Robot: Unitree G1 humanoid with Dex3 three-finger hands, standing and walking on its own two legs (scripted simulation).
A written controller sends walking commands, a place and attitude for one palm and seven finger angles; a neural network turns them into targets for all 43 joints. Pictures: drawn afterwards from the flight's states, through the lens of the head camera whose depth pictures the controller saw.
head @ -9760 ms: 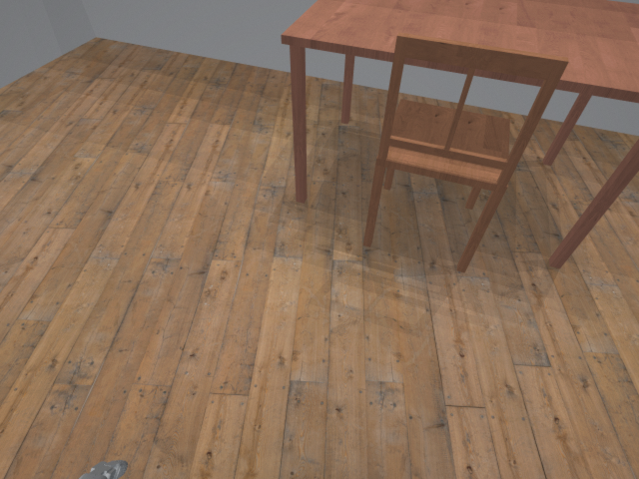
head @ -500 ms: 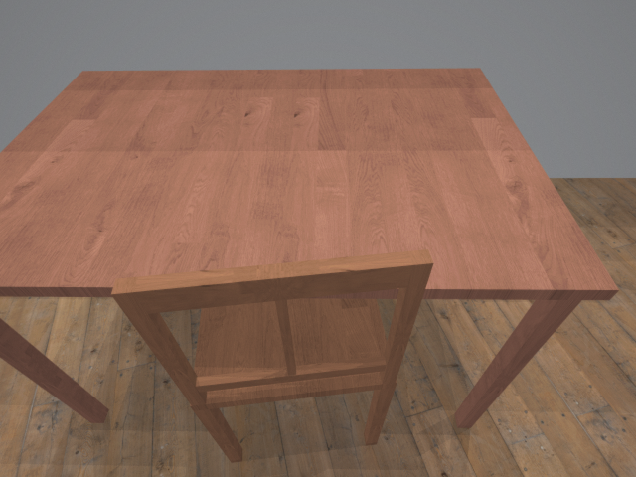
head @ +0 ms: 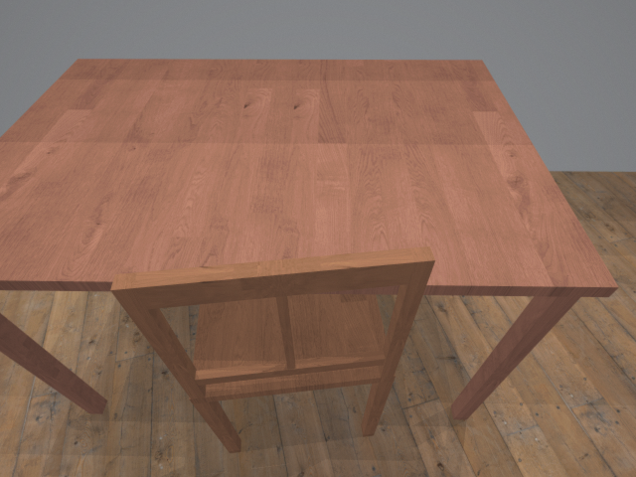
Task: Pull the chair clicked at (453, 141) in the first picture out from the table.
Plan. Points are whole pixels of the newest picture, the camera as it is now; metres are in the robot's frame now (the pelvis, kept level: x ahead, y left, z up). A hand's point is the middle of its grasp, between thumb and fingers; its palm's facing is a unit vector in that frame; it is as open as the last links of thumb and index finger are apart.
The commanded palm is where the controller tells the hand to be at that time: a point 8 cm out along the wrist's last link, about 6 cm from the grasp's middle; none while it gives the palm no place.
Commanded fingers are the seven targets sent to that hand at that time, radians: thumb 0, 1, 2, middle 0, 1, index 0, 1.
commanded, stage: look again from close up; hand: left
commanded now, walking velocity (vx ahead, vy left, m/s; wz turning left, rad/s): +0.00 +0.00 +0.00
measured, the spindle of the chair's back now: (286, 332) +0.35 +0.08 -0.10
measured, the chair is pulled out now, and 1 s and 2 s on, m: -0.08 -0.08 -0.08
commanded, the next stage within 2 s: shuffle to correct the standing spot in 0.50 s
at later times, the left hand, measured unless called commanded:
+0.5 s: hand out of the picture -0.01 +0.15 -0.17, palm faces +0.03 -0.98 -0.20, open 7.3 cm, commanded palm none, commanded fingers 0.00 0.90 0.90 -0.20 -0.30 -0.20 -0.30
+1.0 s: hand out of the picture -0.02 +0.18 -0.19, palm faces +0.13 -0.96 -0.23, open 7.4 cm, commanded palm none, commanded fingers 0.00 0.90 0.90 -0.20 -0.30 -0.20 -0.30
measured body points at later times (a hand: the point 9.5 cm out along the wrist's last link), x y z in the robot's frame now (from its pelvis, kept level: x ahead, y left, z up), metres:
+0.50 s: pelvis -0.01 -0.02 +0.00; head +0.01 -0.03 +0.45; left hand -0.01 +0.20 -0.15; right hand -0.03 -0.22 -0.16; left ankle -0.05 +0.08 -0.74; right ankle +0.02 -0.12 -0.74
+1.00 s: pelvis -0.06 -0.01 -0.02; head -0.03 +0.02 +0.43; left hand -0.03 +0.23 -0.17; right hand -0.02 -0.24 -0.16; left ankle -0.08 +0.08 -0.73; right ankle +0.02 -0.12 -0.74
